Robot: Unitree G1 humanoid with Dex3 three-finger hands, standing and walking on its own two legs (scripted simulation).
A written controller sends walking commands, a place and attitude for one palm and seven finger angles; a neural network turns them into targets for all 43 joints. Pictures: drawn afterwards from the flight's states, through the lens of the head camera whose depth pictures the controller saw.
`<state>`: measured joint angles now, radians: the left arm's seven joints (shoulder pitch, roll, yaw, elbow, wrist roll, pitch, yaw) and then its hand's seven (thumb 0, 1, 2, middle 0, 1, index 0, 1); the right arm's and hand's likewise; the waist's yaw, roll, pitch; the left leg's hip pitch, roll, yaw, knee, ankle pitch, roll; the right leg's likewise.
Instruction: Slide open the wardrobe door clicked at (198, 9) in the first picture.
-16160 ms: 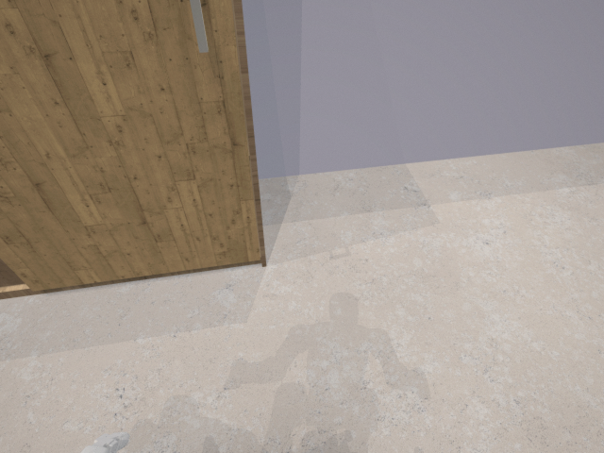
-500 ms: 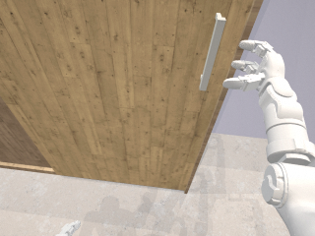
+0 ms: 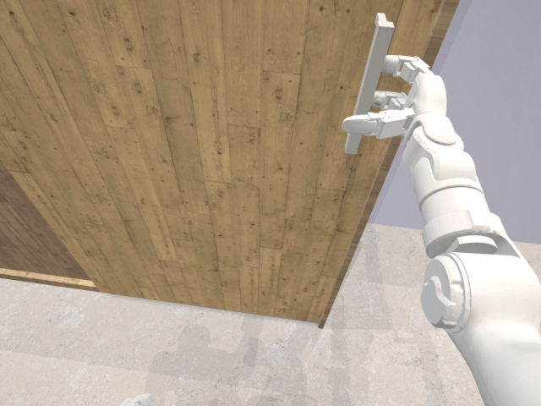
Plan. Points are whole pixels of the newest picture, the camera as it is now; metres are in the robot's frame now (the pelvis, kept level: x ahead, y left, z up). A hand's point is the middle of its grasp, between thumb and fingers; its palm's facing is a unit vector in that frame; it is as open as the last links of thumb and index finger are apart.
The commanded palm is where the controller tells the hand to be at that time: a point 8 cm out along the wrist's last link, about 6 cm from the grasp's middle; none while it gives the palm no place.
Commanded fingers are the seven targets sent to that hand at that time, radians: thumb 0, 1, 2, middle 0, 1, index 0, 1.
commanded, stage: slide the fingers in behind the handle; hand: right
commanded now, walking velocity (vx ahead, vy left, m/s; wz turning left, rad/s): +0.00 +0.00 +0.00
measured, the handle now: (364, 89) +0.53 -0.07 +0.23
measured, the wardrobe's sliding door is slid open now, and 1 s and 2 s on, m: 0.00 0.00 0.00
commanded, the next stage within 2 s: grip the handle and tug to test in 1.84 s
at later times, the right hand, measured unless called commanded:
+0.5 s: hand (388, 115) +0.46 -0.09 +0.23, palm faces +0.01 +1.00 +0.01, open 13.9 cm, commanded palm +0.44 -0.14 +0.23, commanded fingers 0.00 0.50 -0.30 0.30 1.20 0.30 1.20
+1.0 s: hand (362, 108) +0.46 -0.06 +0.23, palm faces +0.00 +1.00 +0.03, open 14.0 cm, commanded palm +0.44 -0.12 +0.23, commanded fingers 0.00 0.50 -0.30 0.30 1.20 0.30 1.20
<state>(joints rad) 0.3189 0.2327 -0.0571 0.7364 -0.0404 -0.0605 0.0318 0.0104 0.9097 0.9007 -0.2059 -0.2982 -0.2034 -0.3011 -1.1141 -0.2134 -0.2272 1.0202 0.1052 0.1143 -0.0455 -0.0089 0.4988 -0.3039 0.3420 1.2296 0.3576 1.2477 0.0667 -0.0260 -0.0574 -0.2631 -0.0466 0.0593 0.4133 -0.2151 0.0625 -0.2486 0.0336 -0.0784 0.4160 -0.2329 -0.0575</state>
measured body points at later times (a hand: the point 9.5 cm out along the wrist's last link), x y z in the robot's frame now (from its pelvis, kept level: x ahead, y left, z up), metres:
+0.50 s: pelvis -0.01 +0.01 +0.00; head -0.01 +0.03 +0.45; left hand +0.09 +0.27 -0.12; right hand +0.45 -0.15 +0.23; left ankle +0.00 +0.08 -0.74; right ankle -0.01 -0.08 -0.74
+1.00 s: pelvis +0.00 +0.02 +0.00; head -0.01 +0.03 +0.45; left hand +0.08 +0.26 -0.12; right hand +0.46 -0.11 +0.23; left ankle +0.00 +0.08 -0.74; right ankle -0.01 -0.08 -0.74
